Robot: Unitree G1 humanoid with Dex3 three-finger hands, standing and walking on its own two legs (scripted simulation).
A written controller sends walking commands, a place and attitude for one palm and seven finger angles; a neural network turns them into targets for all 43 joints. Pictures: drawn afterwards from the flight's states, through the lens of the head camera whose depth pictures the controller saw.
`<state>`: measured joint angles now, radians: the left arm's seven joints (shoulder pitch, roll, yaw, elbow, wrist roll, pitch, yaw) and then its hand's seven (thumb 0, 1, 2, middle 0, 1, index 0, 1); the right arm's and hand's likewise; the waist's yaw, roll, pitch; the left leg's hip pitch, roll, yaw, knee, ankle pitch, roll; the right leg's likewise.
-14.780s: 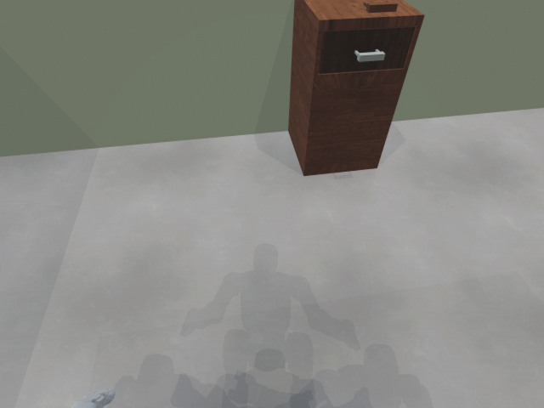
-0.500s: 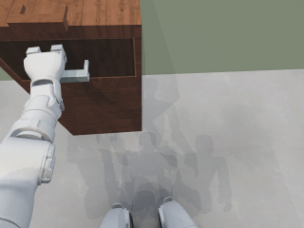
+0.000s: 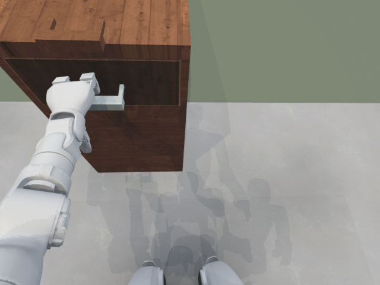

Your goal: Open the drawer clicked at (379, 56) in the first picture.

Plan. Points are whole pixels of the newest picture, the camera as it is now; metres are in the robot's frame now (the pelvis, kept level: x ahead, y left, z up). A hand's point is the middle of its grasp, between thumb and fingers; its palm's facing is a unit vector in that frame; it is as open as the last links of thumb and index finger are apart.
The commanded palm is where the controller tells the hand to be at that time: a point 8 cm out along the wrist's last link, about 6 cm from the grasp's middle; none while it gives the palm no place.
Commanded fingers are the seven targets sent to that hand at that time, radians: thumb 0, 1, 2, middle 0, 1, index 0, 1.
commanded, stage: move the hooked fingers above the handle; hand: left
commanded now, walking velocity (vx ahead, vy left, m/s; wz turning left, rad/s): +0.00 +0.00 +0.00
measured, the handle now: (102, 95) +0.57 +0.18 -0.04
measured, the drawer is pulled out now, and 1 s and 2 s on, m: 0.00 0.00 0.00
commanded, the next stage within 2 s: none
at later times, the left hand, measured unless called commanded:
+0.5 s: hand (85, 105) +0.51 +0.19 +0.02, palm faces -0.07 -0.05 -1.00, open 13.8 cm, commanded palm +0.50 +0.19 +0.07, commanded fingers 0.00 -0.50 0.30 -0.30 -1.20 -0.30 -1.20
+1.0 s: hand (88, 95) +0.52 +0.19 +0.03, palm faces +0.04 +0.01 -1.00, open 13.8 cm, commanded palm +0.50 +0.18 +0.07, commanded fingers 0.00 -0.50 0.30 -0.30 -1.20 -0.30 -1.20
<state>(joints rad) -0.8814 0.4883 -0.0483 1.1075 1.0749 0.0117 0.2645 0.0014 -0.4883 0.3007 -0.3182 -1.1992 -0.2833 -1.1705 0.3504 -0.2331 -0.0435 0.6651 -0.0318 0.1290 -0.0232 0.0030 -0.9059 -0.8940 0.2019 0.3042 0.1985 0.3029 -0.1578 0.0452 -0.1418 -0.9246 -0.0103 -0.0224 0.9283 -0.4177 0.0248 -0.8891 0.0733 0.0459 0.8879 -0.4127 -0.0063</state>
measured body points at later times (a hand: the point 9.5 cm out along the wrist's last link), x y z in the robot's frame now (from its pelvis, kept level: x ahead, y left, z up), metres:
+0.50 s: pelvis +0.00 +0.00 +0.00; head +0.12 +0.01 +0.43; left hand +0.50 +0.19 +0.07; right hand -0.01 -0.27 -0.12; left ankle +0.00 +0.10 -0.68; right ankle -0.01 -0.12 -0.68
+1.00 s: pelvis -0.01 +0.00 -0.01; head +0.12 +0.00 +0.42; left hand +0.52 +0.18 +0.08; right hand -0.02 -0.27 -0.14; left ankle +0.00 +0.10 -0.68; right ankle -0.01 -0.12 -0.68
